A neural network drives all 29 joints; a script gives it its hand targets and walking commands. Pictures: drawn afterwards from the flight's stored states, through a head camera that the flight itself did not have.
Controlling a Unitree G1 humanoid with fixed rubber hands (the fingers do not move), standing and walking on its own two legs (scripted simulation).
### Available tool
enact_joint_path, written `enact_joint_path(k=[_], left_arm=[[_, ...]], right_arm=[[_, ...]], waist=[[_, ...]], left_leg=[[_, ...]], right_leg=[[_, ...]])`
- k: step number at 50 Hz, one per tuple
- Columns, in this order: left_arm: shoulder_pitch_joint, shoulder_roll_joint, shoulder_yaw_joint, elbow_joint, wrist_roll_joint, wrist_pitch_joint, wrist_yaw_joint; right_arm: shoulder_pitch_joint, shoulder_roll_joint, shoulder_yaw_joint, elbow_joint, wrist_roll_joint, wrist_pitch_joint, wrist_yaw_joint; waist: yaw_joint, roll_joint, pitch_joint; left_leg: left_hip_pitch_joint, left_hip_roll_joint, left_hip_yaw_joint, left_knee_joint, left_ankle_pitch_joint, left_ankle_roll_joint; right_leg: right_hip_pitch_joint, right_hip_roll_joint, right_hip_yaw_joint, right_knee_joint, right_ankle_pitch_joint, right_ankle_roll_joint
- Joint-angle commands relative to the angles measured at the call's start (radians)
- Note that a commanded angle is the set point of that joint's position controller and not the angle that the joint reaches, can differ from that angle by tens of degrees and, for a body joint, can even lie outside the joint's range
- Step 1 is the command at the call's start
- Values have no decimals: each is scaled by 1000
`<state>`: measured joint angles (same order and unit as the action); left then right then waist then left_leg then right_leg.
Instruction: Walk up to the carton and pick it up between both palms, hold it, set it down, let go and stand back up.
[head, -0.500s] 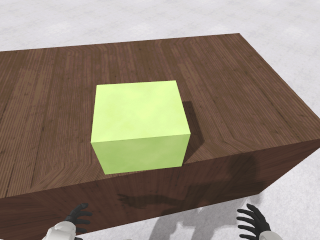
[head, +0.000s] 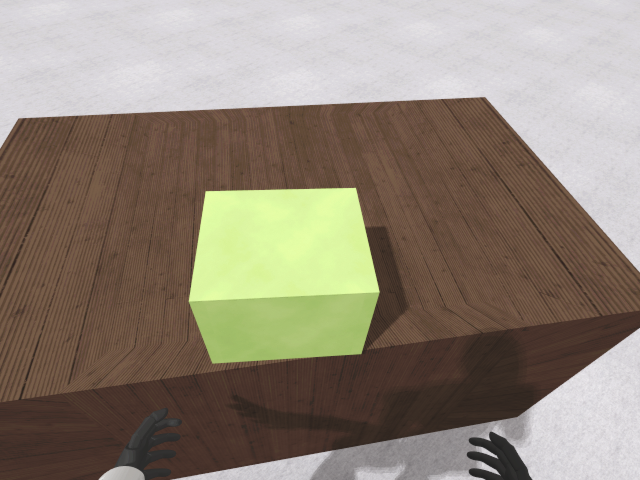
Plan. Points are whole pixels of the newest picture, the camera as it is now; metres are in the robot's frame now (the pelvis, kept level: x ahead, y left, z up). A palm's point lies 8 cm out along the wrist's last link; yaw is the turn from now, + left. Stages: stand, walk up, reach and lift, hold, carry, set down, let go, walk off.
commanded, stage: reach and lift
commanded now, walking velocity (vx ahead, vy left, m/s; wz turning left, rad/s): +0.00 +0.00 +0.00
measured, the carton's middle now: (285, 274) +0.42 +0.07 -0.03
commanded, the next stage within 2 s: none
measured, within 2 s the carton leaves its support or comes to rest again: neither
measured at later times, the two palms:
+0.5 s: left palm (115, 455) +0.17 +0.26 -0.06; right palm (498, 463) +0.17 -0.21 -0.05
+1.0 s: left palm (110, 424) +0.19 +0.26 -0.03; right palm (485, 414) +0.22 -0.19 -0.03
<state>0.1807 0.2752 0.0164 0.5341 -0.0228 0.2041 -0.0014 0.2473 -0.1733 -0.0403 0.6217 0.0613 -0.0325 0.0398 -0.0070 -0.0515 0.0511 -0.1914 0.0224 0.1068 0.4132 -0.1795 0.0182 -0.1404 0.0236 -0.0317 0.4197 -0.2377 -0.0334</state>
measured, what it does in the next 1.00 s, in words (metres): stands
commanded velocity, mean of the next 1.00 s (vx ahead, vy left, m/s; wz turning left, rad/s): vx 0.00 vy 0.00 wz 0.00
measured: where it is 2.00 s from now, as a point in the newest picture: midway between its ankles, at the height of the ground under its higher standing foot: outside the picture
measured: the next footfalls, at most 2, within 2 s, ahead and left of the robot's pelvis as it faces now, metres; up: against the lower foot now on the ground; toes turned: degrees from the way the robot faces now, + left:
none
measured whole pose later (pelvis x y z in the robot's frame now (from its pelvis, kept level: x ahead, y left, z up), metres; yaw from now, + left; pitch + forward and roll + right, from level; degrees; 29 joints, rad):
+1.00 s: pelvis +0.02 +0.00 +0.00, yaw +0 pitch -2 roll +0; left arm 0.21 0.30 -0.01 0.52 -0.21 -0.33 0.02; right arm 0.23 -0.18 0.06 0.54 0.24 -0.37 0.03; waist 0.06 -0.03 0.01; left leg -0.15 0.01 0.10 0.39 -0.20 0.02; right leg -0.08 0.02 -0.04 0.38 -0.25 -0.03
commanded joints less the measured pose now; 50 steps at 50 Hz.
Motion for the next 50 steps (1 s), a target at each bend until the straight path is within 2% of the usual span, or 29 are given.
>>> enact_joint_path(k=[1, 4, 8, 13, 21, 26, 32, 39, 44, 50], left_arm=[[-187, 142, 25, -216, -48, -150, 31], [-120, 152, 35, -189, -57, -185, 31], [-47, 157, 44, -142, -77, -225, 17], [-9, 140, 29, -117, -106, -285, 10], [-6, 109, -4, -170, -116, -369, 33], [-10, 112, 5, -212, -109, -425, 54], [-15, 127, 20, -205, -126, -496, 60], [-12, 125, 25, -159, -160, -551, 36], [-50, 123, 21, -157, -185, -575, 20], [-123, 134, 14, -177, -211, -611, 23]], right_arm=[[-73, 13, 14, -189, 14, -88, -14], [-36, -5, -1, -179, 6, -107, -27], [-26, -36, -16, -187, -10, -135, -44], [-31, -51, -8, -209, 3, -167, -41], [-6, -44, 28, -203, 80, -207, 1], [3, -56, 36, -194, 115, -247, 12], [-31, -77, 31, -210, 124, -306, 3], [-64, -85, 55, -224, 150, -364, -6], [-95, -86, 73, -231, 176, -389, -6], [-153, -92, 75, -242, 196, -403, -7]], waist=[[-2, 109, -95], [0, 102, -117], [15, 57, -126], [32, 24, -104], [36, 88, -75], [33, 117, -89], [46, 90, -117], [70, 57, -130], [74, 65, -118], [66, 78, -126]], left_leg=[[217, 5, -49, -51, -29, -16], [234, 3, -51, -57, 11, -21], [232, -2, -52, -63, 105, -25], [237, 2, -60, -70, 186, -28], [253, 16, -87, -81, 215, -39], [268, 16, -94, -70, 233, -45], [251, 7, -86, -50, 241, -43], [232, -9, -83, -27, 293, -40], [227, -11, -88, -20, 289, -40], [202, -6, -94, -14, 235, -39]], right_leg=[[-219, -84, 76, -138, -44, -2], [-184, -77, 76, -142, -12, -1], [-133, -52, 64, -147, 45, 9], [-121, -29, 49, -162, 49, 6], [-139, -34, 52, -177, 33, -26], [-135, -44, 64, -172, 60, -30], [-105, -45, 75, -152, 101, -18], [-77, -33, 77, -134, 150, -5], [-106, -30, 74, -135, 103, -10], [-130, -33, 73, -123, 33, -15]])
